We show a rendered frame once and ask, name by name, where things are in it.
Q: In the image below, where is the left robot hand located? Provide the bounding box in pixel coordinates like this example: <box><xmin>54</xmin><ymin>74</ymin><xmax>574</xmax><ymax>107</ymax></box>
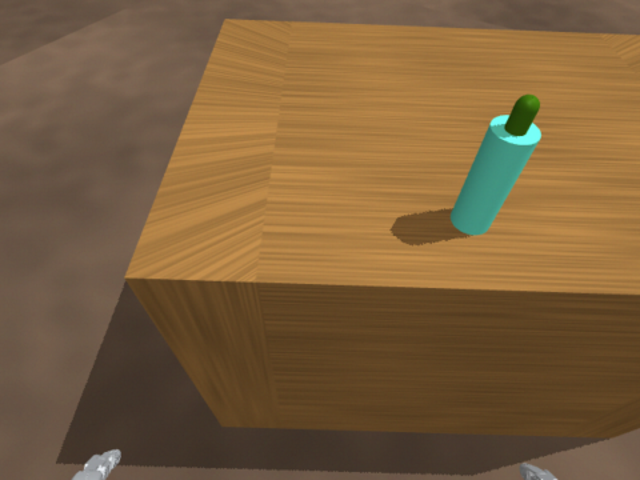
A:
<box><xmin>71</xmin><ymin>449</ymin><xmax>121</xmax><ymax>480</ymax></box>

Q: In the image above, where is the right robot hand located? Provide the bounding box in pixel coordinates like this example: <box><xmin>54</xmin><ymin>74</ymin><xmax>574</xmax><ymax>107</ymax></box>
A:
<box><xmin>520</xmin><ymin>463</ymin><xmax>558</xmax><ymax>480</ymax></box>

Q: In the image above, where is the bottle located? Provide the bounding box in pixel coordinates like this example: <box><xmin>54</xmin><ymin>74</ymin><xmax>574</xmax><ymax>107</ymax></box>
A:
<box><xmin>450</xmin><ymin>95</ymin><xmax>541</xmax><ymax>235</ymax></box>

